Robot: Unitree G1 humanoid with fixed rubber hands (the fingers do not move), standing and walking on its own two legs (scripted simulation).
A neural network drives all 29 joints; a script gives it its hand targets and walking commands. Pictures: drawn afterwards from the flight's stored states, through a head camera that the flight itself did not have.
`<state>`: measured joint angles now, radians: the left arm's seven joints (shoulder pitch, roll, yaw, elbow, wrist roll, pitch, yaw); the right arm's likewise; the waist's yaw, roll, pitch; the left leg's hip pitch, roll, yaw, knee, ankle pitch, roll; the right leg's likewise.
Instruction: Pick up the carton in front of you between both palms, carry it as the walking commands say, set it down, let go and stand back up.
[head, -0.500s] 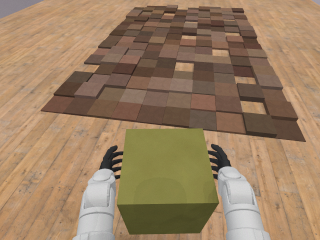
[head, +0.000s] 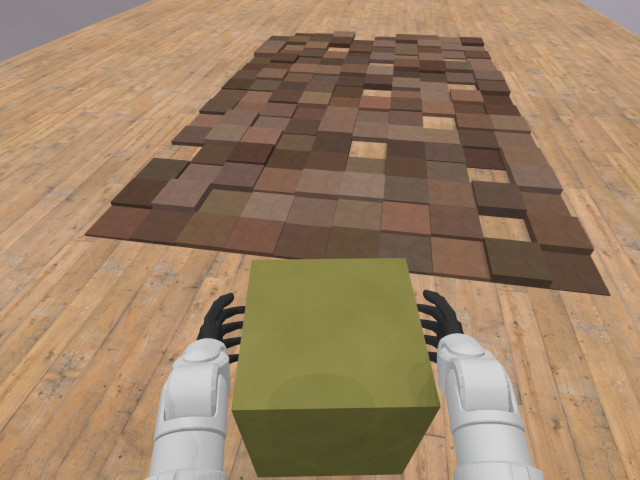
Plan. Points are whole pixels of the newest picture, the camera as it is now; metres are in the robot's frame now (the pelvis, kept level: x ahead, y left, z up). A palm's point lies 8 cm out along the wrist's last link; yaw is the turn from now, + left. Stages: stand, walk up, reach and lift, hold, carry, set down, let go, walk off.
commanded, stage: hold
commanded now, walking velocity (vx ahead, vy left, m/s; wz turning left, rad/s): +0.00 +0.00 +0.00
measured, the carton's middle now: (329, 370) +0.29 +0.00 -0.03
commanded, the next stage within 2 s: carry in 0.74 s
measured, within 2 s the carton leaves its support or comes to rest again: neither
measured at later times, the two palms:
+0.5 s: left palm (212, 346) +0.29 +0.15 +0.05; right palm (448, 343) +0.29 -0.15 +0.05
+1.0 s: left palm (231, 304) +0.33 +0.13 +0.08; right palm (459, 306) +0.33 -0.17 +0.07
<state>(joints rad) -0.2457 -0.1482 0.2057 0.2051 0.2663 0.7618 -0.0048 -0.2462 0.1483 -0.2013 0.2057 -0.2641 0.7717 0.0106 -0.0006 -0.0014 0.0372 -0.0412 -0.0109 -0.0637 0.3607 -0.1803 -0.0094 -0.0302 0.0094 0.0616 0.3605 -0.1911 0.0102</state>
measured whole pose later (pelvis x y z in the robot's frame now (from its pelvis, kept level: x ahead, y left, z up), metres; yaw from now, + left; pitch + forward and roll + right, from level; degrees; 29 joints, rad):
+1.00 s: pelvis +0.05 -0.01 -0.01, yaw -1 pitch +2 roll +0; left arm -0.19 -0.14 0.15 -0.05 0.16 0.92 0.04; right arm -0.18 0.14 -0.13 -0.07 -0.18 0.94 -0.04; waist 0.00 0.03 -0.17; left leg -0.27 0.03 -0.04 0.58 -0.36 0.00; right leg -0.24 0.00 -0.02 0.54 -0.32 0.00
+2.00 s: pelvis +0.63 -0.04 -0.03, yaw -2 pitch +3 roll +1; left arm -0.02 -0.13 0.05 -0.52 0.06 1.22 0.12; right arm -0.01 0.13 -0.05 -0.54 -0.06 1.23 -0.12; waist 0.01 -0.01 -0.11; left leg -0.50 0.05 0.24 0.48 -0.05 0.05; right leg 0.10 -0.06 -0.20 0.36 -0.49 0.03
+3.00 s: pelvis +1.30 -0.05 -0.03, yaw -3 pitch +3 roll +0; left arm -0.52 -0.02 0.19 -0.32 0.00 1.31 0.17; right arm -0.54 0.07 -0.17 -0.30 -0.01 1.31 -0.17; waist -0.05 -0.03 -0.04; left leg -0.58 0.02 0.21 0.69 -0.16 0.11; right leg -0.16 -0.12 -0.11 0.91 -0.49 -0.01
